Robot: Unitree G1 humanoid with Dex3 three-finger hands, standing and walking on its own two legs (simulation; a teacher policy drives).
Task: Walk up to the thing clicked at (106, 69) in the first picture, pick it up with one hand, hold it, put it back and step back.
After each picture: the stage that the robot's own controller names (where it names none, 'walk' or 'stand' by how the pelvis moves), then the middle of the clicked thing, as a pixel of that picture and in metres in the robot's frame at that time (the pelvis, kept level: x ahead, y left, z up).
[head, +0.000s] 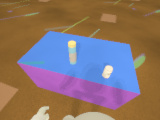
stand; (107, 72) +0.49 -0.14 -0.11
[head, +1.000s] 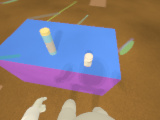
walk; (88, 60) +0.50 +0.05 -0.07
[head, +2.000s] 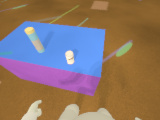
stand; (70, 57) +0.50 +0.23 -0.06
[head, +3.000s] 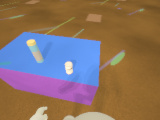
stand; (69, 68) +0.47 +0.21 -0.10
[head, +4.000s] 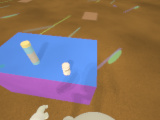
stand; (66, 69) +0.45 +0.23 -0.11
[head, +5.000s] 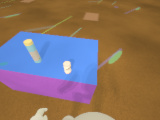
stand; (67, 67) +0.47 +0.23 -0.11
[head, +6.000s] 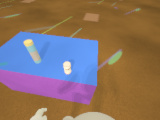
stand; (67, 68) +0.47 +0.22 -0.11
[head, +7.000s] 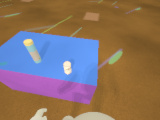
rise first; (67, 67) +0.47 +0.22 -0.11
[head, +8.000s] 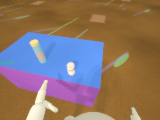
rise first; (71, 69) +0.46 +0.21 -0.10
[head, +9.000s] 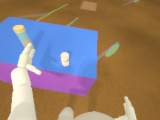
go down; (65, 59) +0.50 +0.19 -0.07
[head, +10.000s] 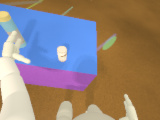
go down; (62, 54) +0.49 +0.19 -0.03
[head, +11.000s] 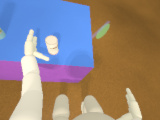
close in; (52, 46) +0.50 +0.21 +0.01
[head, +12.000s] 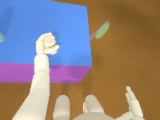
close; (50, 45) +0.51 +0.21 +0.02
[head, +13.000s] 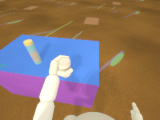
lift; (65, 67) +0.32 +0.16 +0.14
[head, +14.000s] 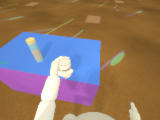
hold; (65, 68) +0.32 +0.17 +0.12
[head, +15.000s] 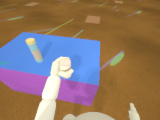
hold; (65, 68) +0.33 +0.17 +0.11
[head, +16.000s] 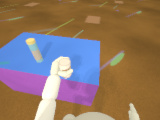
hold; (65, 68) +0.33 +0.17 +0.11
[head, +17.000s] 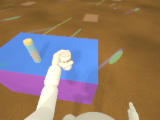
crouch; (66, 60) +0.39 +0.17 +0.11
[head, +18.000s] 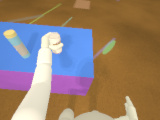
lower; (55, 43) +0.49 +0.21 +0.13
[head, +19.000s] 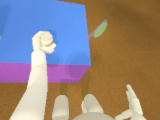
lower; (47, 43) +0.52 +0.21 +0.02
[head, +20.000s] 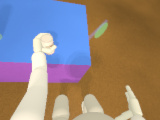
lower; (48, 45) +0.51 +0.21 +0.02
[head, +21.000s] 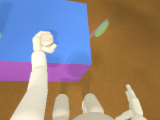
lower; (48, 43) +0.51 +0.21 +0.02
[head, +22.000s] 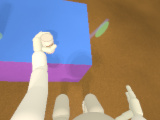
lower; (48, 44) +0.51 +0.22 +0.02
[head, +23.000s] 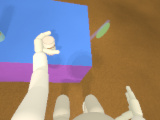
open; (49, 46) +0.50 +0.21 +0.01
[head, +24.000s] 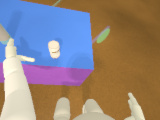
sink last; (54, 50) +0.49 +0.21 -0.01
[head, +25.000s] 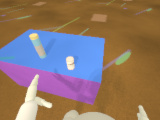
stand; (70, 63) +0.50 +0.22 -0.04
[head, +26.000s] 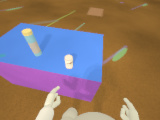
stand; (69, 62) +0.48 +0.20 -0.04
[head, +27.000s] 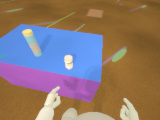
stand; (68, 62) +0.48 +0.21 -0.04
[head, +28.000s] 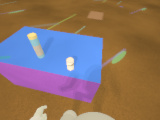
stand; (70, 64) +0.49 +0.20 -0.07
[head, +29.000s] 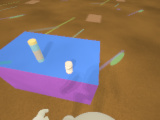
stand; (69, 67) +0.48 +0.21 -0.11
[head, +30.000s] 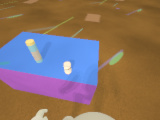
stand; (67, 68) +0.47 +0.22 -0.11
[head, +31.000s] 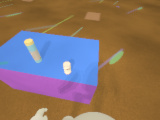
stand; (67, 68) +0.47 +0.22 -0.11
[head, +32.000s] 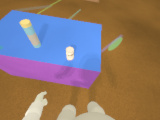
walk; (70, 53) +0.53 +0.19 -0.09
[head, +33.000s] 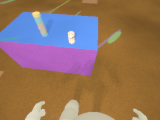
walk; (71, 37) +0.76 +0.27 -0.08
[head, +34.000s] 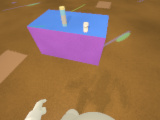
stand; (85, 27) +1.11 +0.18 -0.08
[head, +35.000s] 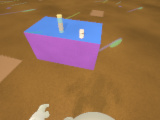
stand; (81, 34) +1.11 +0.20 -0.11
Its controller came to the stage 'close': yes
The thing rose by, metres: 0.22
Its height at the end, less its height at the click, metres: +0.00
